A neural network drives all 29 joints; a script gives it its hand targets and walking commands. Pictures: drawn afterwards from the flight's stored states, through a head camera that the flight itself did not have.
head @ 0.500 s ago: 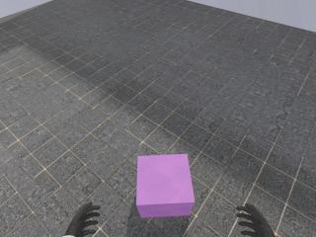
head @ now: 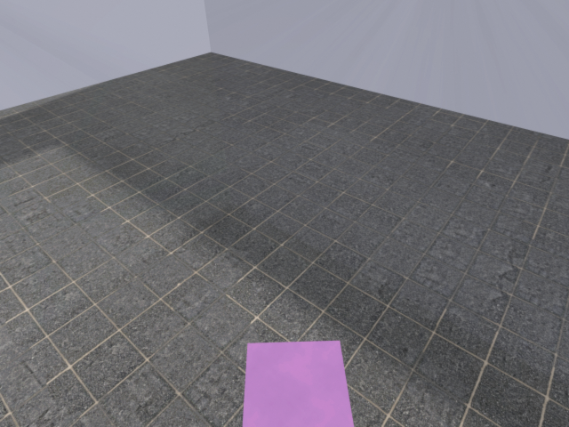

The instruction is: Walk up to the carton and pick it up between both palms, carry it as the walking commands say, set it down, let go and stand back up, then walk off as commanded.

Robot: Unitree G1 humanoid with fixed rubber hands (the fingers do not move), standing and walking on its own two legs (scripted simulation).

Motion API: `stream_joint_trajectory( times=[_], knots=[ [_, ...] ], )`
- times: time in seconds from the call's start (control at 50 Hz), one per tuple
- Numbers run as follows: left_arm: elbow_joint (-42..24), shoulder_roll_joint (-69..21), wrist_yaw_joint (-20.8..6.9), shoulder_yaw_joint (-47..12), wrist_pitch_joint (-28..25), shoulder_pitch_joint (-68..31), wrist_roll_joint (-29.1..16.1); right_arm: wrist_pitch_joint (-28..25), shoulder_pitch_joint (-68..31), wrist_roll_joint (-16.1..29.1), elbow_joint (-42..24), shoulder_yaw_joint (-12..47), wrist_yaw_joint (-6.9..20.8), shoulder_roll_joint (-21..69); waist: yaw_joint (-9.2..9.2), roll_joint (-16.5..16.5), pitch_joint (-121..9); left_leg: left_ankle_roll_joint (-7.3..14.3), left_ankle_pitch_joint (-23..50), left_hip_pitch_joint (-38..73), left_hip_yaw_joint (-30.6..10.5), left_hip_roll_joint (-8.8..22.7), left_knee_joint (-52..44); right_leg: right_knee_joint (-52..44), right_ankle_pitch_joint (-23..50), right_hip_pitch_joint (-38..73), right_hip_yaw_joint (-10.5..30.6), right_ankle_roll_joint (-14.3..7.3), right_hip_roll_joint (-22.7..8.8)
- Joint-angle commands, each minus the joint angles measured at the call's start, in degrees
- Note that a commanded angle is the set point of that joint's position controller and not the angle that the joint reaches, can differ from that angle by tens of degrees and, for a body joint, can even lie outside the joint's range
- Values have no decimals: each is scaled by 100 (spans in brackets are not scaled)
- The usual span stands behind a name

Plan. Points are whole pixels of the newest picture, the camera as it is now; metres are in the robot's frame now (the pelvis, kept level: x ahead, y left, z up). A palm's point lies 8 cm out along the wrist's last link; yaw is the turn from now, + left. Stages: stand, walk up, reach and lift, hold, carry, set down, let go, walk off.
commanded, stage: stand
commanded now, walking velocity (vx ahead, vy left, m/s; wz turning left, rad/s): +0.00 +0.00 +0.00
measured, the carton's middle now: (295, 405) +0.44 +0.00 -0.63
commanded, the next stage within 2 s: walk off in 1.60 s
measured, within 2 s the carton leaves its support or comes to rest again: neither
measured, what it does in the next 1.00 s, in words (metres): stands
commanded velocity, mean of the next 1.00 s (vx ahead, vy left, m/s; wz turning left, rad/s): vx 0.00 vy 0.00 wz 0.00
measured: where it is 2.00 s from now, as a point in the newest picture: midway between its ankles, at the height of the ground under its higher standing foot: outside the picture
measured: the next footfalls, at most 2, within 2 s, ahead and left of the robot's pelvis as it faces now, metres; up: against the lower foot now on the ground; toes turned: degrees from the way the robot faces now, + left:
none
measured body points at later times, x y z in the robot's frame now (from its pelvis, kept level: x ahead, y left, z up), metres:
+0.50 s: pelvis +0.00 +0.00 +0.00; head -0.03 +0.00 +0.45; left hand +0.04 +0.25 -0.14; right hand +0.04 -0.26 -0.14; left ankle -0.05 +0.13 -0.73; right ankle -0.06 -0.13 -0.73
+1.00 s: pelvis -0.02 +0.00 +0.00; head -0.05 +0.00 +0.45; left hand -0.03 +0.24 -0.15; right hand -0.04 -0.24 -0.15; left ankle -0.05 +0.13 -0.73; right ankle -0.06 -0.13 -0.73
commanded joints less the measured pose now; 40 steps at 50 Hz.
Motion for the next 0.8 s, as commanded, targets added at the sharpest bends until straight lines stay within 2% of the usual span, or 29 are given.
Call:
stream_joint_trajectory(
  times=[0.0, 0.04, 0.08, 0.1, 0.12, 0.16, 0.18, 0.2, 0.24, 0.26, 0.3, 0.32, 0.34, 0.38, 0.4, 0.42, 0.44, 0.46, 0.48, 0.5, 0.52, 0.56, 0.6, 0.62, 0.68, 0.7, 0.72, 0.76, 0.78],
  knots=[
    [-322, 552, 53, 142, -168, -87, -45, -167, -22, 56, -252, -140, -67, -687, -22, 207, 466, 61, 2121, -257, -584, 613, -357, -314, 1720, -332, 550, -5, -519],
    [-210, 664, 82, 149, -175, 125, -61, -156, 80, 78, -157, -87, -91, -613, 49, 34, 424, 112, 2641, -274, -557, 582, -230, -222, 2275, -173, 475, -2, -506],
    [-111, 529, 92, 90, -175, 222, -75, -138, 295, 83, -10, -108, -107, -763, 0, 112, 184, 31, 2624, -48, -439, 565, -130, -140, 2408, -154, 454, -25, -484],
    [-47, 574, 106, 97, -159, 275, -110, -113, 197, 110, 10, -95, -110, -712, 22, 74, 354, 101, 2769, -161, -461, 523, -104, -151, 2593, -159, 447, -18, -491],
    [-9, 677, 129, 125, -118, 354, -101, -85, 357, 105, 45, -90, -121, -703, -11, -79, 546, 87, 2776, -227, -457, 552, -147, -120, 2654, -246, 474, -34, -489],
    [62, 585, 161, 80, -65, 499, -94, -52, 351, 100, 75, -73, -160, -671, 70, 98, 526, 130, 2874, -243, -467, 536, -68, -108, 2613, -246, 442, -53, -472],
    [84, 652, 180, 117, -56, 496, -101, -48, 491, 118, 132, -89, -173, -760, -2, 68, 426, 106, 2884, -204, -422, 524, -96, -58, 2622, -141, 449, -106, -467],
    [91, 587, 162, 85, -43, 524, -125, -20, 507, 88, 181, -96, -175, -788, 49, -141, 419, 109, 2879, -236, -411, 483, -80, -58, 2590, -60, 375, -61, -430],
    [210, 535, 175, 96, 17, 747, -101, 57, 642, 94, 222, -94, -215, -778, 45, 193, 639, 127, 2958, -238, -378, 510, -97, -98, 2338, -276, 388, -81, -427],
    [232, 496, 191, 79, 23, 666, -117, 75, 645, 103, 303, -71, -203, -745, 33, 68, 680, 141, 2985, -281, -431, 518, -73, -83, 2393, -208, 361, -92, -422],
    [254, 561, 208, 114, 23, 632, -120, 80, 660, 135, 296, -70, -225, -777, -44, 121, 487, 155, 3059, -118, -361, 476, -19, -54, 2734, -149, 365, -134, -420],
    [305, 467, 204, 100, 20, 706, -94, 93, 584, 101, 339, -72, -253, -675, 32, 102, 459, 146, 3032, -101, -346, 502, -9, -104, 2770, -113, 351, -134, -436],
    [310, 449, 210, 73, 41, 629, -132, 105, 585, 116, 351, -79, -227, -703, -15, -100, 586, 142, 2728, -195, -330, 470, -22, -137, 2823, -124, 360, -132, -429],
    [406, 608, 242, 104, 76, 771, -130, 117, 584, 128, 397, -29, -246, -577, 16, -18, 516, 161, 2240, -237, -349, 415, -80, -143, 2701, -40, 379, -120, -463],
    [446, 445, 225, 84, 110, 787, -124, 131, 639, 138, 483, -6, -252, -601, 33, -148, 547, 156, 2335, -115, -390, 453, -96, -198, 2595, -128, 336, -120, -417],
    [491, 452, 235, 85, 131, 829, -107, 160, 720, 146, 524, -23, -250, -587, 26, -45, 760, 159, 2036, -372, -405, 427, -184, -247, 2111, -160, 370, -123, -409],
    [559, 459, 246, 75, 158, 843, -96, 179, 741, 116, 582, -35, -245, -647, -4, -37, 801, 155, 1909, -334, -402, 430, -201, -297, 2091, -181, 391, -133, -416],
    [580, 513, 238, 103, 156, 871, -113, 216, 616, 135, 577, -18, -260, -600, -5, 225, 866, 155, 1744, -264, -371, 409, -206, -344, 1932, -368, 404, -149, -404],
    [558, 491, 250, 115, 163, 726, -67, 242, 675, 148, 605, -27, -243, -579, -39, 38, 966, 159, 1619, -371, -369, 397, -257, -380, 1891, -302, 425, -156, -426],
    [568, 554, 260, 116, 166, 769, -84, 217, 671, 106, 641, -44, -256, -654, -50, 151, 1078, 182, 1649, -341, -388, 441, -287, -418, 1857, -403, 467, -171, -426],
    [613, 503, 248, 111, 151, 705, -81, 223, 688, 130, 662, 16, -258, -459, -51, -27, 1055, 190, 1570, -464, -411, 439, -310, -415, 1707, -320, 425, -203, -453],
    [671, 468, 233, 125, 180, 874, -103, 223, 758, 108, 747, 25, -256, -453, 18, -17, 972, 201, 1720, -451, -472, 414, -359, -400, 1639, -184, 404, -202, -400],
    [750, 319, 225, 70, 175, 933, -94, 236, 812, 105, 871, -34, -285, -627, 3, -62, 899, 216, 1405, -328, -475, 437, -365, -504, 1290, -272, 409, -201, -401],
    [812, 335, 243, 69, 202, 884, -119, 238, 757, 107, 908, -24, -260, -531, -26, 91, 1184, 188, 1295, -464, -445, 408, -378, -546, 1237, -346, 397, -174, -380],
    [815, 265, 248, 86, 225, 892, -94, 263, 707, 101, 975, -22, -258, -487, 35, 134, 1048, 207, 1359, -380, -453, 436, -431, -520, 1151, -332, 373, -203, -395],
    [882, 287, 262, 85, 239, 903, -89, 267, 801, 113, 1054, 7, -257, -368, -25, -81, 1164, 184, 1295, -433, -493, 406, -461, -521, 1176, -331, 336, -180, -392],
    [873, 378, 246, 115, 224, 918, -98, 263, 795, 133, 1078, -4, -257, -371, -41, -62, 1202, 183, 1302, -391, -474, 410, -452, -578, 1288, -418, 406, -212, -377],
    [953, 355, 270, 115, 245, 936, -53, 283, 753, 103, 1109, -57, -282, -551, -26, 347, 1203, 150, 1353, -286, -392, 395, -456, -605, 1122, -496, 395, -224, -375],
    [992, 326, 256, 119, 245, 882, -113, 289, 940, 141, 1168, -21, -272, -452, -90, 51, 1158, 204, 1373, -374, -457, 381, -469, -598, 1294, -234, 391, -199, -392]
  ],
)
